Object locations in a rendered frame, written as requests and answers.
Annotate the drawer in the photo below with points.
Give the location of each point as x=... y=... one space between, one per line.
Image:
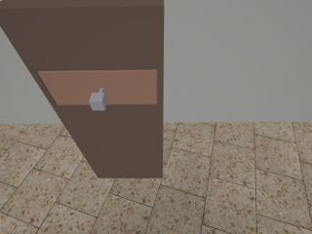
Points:
x=75 y=87

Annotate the handle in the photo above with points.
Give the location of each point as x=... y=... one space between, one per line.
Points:
x=98 y=100

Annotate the cabinet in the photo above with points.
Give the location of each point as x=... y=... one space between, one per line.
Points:
x=124 y=140

